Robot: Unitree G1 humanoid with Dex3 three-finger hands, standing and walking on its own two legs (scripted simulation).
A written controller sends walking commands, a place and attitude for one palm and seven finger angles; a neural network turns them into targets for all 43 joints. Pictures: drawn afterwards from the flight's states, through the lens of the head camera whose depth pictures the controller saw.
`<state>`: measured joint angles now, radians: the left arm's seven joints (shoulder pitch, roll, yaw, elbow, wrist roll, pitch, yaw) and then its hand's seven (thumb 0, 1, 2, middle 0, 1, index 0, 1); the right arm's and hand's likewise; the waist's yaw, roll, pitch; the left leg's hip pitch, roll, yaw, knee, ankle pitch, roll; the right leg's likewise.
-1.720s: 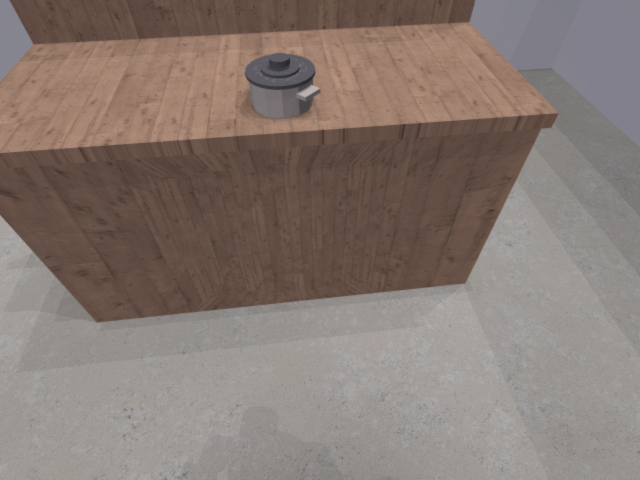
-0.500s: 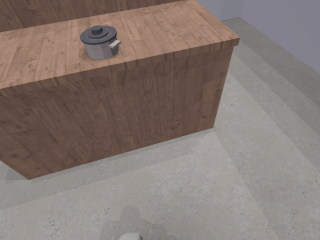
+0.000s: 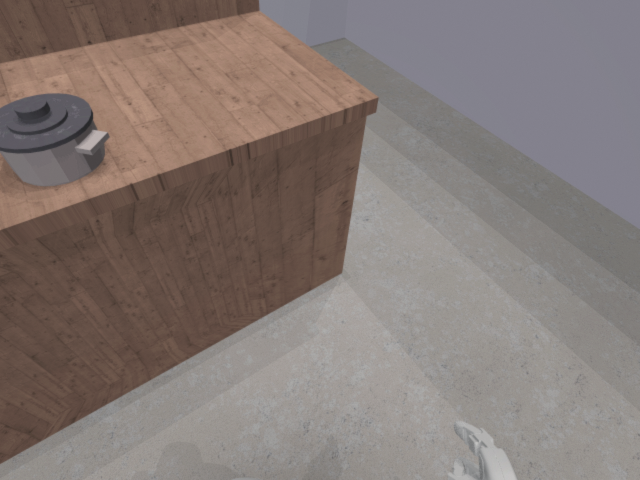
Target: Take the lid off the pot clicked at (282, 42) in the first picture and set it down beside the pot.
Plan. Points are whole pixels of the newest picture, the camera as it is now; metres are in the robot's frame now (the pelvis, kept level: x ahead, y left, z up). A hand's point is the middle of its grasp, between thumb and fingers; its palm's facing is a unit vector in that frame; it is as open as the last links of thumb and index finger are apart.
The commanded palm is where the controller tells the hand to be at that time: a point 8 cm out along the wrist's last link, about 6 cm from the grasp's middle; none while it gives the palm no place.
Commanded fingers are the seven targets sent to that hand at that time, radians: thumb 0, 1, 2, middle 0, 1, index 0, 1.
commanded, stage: walk to a spot facing it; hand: left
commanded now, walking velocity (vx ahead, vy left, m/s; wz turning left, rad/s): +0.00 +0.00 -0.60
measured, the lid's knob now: (32, 108) +0.57 +0.55 +0.10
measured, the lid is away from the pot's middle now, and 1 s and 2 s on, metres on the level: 0.00 0.00 0.00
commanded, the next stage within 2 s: turn to face it in 0.14 s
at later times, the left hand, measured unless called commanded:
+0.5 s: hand (280, 370) +0.29 +0.10 -0.12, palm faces -0.23 -0.95 -0.22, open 7.3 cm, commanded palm none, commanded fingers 0.00 0.90 0.90 -0.20 -0.30 -0.20 -0.30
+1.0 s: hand out of the picture +0.13 +0.18 -0.14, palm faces +0.23 -0.91 -0.34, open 7.3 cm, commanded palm none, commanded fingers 0.00 0.90 0.90 -0.20 -0.30 -0.20 -0.30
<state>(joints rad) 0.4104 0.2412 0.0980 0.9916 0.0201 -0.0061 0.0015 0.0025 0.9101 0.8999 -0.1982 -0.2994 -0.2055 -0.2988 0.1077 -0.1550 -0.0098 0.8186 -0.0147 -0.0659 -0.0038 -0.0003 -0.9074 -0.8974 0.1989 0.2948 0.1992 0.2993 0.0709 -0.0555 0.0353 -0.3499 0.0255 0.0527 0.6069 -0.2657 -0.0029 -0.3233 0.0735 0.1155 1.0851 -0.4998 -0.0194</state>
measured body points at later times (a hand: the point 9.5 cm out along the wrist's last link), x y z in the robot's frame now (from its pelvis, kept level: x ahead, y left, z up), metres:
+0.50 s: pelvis +0.09 -0.03 +0.01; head +0.11 -0.05 +0.46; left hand +0.30 +0.15 -0.11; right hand +0.00 -0.26 -0.15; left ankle +0.09 +0.11 -0.67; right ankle +0.11 -0.12 -0.72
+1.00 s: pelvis +0.10 -0.06 +0.01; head +0.13 -0.08 +0.45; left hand +0.11 +0.23 -0.12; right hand +0.20 -0.31 -0.15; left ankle +0.13 +0.08 -0.72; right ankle +0.13 -0.18 -0.73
